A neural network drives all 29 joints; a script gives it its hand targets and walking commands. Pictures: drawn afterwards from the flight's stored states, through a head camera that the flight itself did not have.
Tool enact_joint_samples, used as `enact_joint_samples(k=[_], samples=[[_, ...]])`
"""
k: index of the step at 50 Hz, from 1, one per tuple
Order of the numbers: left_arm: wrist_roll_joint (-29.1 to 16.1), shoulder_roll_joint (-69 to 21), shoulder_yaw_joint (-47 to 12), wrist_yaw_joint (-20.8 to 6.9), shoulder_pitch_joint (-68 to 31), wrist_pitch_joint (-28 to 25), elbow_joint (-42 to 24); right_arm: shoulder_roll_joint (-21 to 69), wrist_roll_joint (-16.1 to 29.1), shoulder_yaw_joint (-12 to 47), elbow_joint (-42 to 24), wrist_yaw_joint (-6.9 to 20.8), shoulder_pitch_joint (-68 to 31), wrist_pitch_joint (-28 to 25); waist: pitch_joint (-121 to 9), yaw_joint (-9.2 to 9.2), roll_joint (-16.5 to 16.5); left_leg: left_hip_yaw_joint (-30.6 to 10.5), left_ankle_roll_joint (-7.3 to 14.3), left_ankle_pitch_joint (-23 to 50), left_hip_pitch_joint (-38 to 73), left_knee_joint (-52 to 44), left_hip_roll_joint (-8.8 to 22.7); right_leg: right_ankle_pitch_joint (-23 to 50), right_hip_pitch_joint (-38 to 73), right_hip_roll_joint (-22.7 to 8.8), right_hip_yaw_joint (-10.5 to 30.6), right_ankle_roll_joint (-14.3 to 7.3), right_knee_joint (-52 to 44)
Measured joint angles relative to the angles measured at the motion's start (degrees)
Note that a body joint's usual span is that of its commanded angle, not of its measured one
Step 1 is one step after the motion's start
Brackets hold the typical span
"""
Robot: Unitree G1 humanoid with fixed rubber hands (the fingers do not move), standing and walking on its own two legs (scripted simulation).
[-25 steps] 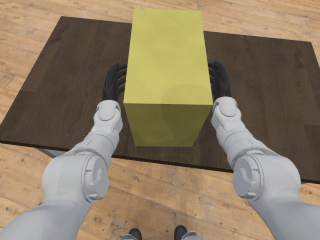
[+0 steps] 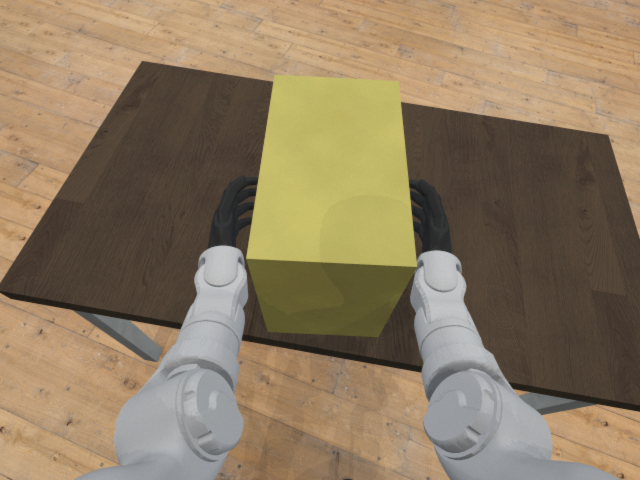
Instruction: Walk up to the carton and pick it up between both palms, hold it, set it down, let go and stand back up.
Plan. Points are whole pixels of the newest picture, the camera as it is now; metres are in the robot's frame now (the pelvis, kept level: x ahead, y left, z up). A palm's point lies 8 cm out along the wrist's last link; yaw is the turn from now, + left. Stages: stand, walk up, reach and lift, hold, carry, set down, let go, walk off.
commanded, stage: reach and lift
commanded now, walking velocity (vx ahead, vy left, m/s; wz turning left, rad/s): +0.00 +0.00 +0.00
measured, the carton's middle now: (329, 213) +0.49 -0.02 -0.04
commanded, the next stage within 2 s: none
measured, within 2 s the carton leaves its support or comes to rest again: leaves its support in 1.52 s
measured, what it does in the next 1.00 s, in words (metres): stands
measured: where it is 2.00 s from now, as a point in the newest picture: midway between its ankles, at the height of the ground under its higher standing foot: outside the picture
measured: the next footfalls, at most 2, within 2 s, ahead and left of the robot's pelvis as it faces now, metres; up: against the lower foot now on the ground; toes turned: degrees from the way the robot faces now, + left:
none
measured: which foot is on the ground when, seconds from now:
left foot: down 0.00-1.00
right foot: down 0.00-1.00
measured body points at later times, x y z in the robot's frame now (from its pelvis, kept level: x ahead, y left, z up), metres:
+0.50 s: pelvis +0.00 +0.00 +0.00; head +0.12 +0.02 +0.44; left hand +0.43 +0.12 +0.00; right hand +0.42 -0.15 +0.01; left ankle -0.01 +0.14 -0.74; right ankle -0.02 -0.10 -0.74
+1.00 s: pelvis +0.00 +0.00 +0.00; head +0.12 +0.02 +0.44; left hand +0.43 +0.12 +0.00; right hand +0.42 -0.15 +0.01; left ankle -0.01 +0.14 -0.74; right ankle -0.02 -0.10 -0.74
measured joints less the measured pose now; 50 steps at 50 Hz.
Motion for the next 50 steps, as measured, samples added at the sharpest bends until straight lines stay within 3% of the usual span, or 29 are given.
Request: enact_joint_samples(k=[14, 50], samples=[[0.90, -1.82, -0.05, -0.44, 1.70, 1.03, -3.76, 0.89, -0.47, -0.52, -1.68, 0.10, 1.31, -0.75, 0.52, 0.07, 0.22, 0.15, 0.19, 0.05, 0.89, -0.64, -0.18, 0.11, 0.91, -0.20, 0.06, 0.16, -0.73], [0.71, -2.25, -0.81, -0.35, 2.37, 1.58, -5.00, 0.82, 0.40, -0.33, -1.40, 0.30, 1.89, -1.93, 0.44, -0.26, 0.12, -0.22, 0.23, 0.85, 1.06, -1.89, -0.29, 0.84, 1.36, -0.34, -0.50, 0.12, -2.16]])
